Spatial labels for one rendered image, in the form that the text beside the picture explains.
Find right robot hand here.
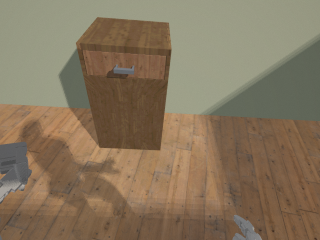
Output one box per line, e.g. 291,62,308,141
232,215,262,240

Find drawer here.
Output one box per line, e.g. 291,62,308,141
82,50,166,80

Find left robot hand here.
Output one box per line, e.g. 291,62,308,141
0,142,32,204

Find cabinet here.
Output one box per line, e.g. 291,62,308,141
76,17,172,151

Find handle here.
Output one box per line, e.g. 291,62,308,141
113,64,135,75

